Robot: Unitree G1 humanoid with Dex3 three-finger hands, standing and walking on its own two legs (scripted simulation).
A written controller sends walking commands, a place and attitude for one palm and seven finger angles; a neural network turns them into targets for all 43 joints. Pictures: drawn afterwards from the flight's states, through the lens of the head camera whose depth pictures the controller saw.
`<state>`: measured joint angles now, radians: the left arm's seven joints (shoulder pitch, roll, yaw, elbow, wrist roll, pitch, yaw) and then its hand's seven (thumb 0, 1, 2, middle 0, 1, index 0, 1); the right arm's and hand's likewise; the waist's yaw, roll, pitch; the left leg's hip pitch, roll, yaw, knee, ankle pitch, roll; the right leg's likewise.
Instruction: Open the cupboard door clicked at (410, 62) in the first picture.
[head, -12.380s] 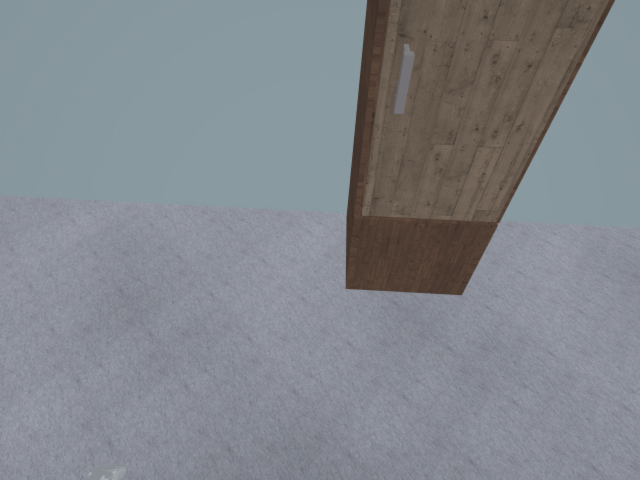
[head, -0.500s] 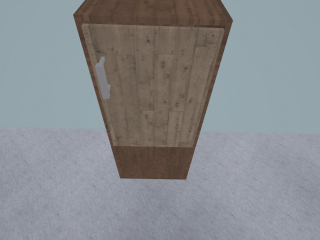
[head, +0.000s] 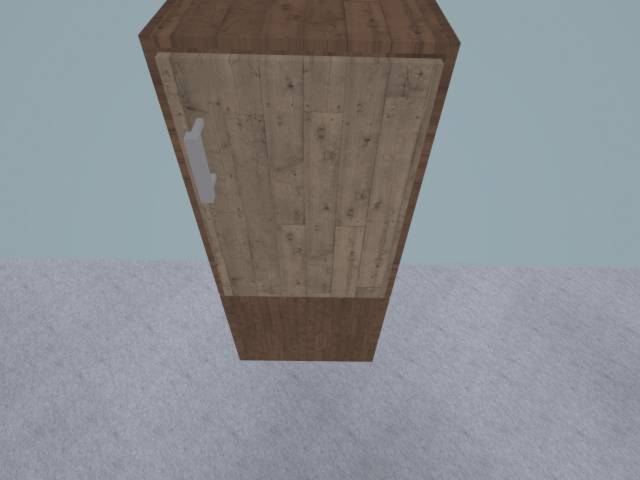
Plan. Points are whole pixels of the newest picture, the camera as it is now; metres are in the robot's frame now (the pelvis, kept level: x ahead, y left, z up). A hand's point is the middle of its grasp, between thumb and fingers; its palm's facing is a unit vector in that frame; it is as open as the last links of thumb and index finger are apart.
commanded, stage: raise the hand with hooked fingers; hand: left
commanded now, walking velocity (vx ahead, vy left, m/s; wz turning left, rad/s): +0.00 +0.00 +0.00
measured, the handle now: (203, 161) +0.56 +0.23 +0.09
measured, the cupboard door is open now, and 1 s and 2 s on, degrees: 0 0 0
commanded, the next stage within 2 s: none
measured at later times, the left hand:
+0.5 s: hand (198, 452) +0.16 +0.16 -0.04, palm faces +0.07 -1.00 +0.00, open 8.6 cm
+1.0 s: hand (139, 390) +0.21 +0.23 +0.03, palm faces +0.08 -0.99 -0.07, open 11.7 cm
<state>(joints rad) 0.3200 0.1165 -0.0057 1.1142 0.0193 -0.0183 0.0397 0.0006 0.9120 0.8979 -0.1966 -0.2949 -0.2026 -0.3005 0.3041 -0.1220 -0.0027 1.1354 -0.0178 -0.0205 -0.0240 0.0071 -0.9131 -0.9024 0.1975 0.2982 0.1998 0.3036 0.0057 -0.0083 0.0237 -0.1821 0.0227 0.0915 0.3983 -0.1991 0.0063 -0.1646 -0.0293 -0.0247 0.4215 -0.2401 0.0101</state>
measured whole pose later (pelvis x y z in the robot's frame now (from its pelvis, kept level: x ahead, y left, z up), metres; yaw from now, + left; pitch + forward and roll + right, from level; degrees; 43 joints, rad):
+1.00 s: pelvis -0.01 -0.01 -0.05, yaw +2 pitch +8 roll -1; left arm 0.32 0.29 0.30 0.03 -0.35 -0.29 -0.34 0.00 0.01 0.51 -0.26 -0.87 -0.27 -0.88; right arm 0.31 -0.26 0.01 0.60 0.04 -0.22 -0.07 0.01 -0.90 -0.90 0.20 0.30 0.20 0.30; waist -0.01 0.03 -0.08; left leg -0.63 0.05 0.02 0.89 -0.40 0.00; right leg -0.56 -0.02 -0.08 0.86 -0.44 -0.01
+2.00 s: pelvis +0.00 +0.00 -0.02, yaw +2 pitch +2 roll -1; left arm -0.10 0.42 0.45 0.33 -0.33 -0.07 -0.46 -0.02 -0.50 0.30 -0.30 -1.20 -0.30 -1.20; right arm 0.28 -0.29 0.04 0.59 0.06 -0.21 -0.10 0.01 -0.90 -0.90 0.20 0.30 0.20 0.30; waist 0.02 0.03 -0.03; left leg -0.36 0.04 0.04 0.62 -0.30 0.00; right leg -0.30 -0.02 -0.06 0.59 -0.33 0.00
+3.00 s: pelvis +0.00 +0.01 -0.02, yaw +1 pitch +7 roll -1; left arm -0.54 0.52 0.44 0.81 -0.24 -0.17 -0.46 -0.02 -0.50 0.30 -0.30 -1.20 -0.30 -1.20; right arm 0.35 -0.29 0.04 0.62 0.05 -0.11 -0.08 0.01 -0.90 -0.90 0.20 0.30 0.20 0.30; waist -0.04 0.02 -0.05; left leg -0.50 0.04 0.05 0.69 -0.32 0.01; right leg -0.44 -0.02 -0.05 0.65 -0.34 0.01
